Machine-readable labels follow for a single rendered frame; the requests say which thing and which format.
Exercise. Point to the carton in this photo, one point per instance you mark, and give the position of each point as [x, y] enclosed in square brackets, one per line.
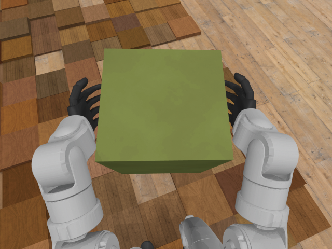
[163, 111]

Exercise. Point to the robot right thigh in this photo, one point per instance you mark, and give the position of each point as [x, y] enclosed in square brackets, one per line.
[196, 234]

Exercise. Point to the robot left upper arm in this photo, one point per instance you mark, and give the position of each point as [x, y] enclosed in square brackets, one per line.
[94, 240]

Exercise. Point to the robot right upper arm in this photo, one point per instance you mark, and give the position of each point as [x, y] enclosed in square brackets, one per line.
[248, 236]

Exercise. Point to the robot left forearm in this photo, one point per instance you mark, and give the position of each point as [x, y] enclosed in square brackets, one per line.
[60, 168]

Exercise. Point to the right robot hand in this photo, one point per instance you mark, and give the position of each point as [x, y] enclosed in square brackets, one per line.
[244, 98]

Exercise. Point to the robot right forearm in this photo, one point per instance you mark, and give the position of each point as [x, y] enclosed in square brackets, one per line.
[271, 158]

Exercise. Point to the left robot hand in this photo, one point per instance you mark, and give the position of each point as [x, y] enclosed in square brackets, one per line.
[79, 105]

